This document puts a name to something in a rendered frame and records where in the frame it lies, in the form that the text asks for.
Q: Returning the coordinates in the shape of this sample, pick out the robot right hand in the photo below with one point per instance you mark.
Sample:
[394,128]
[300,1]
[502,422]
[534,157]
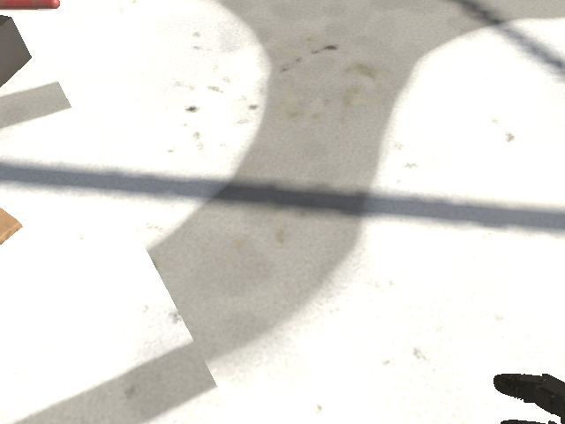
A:
[545,391]

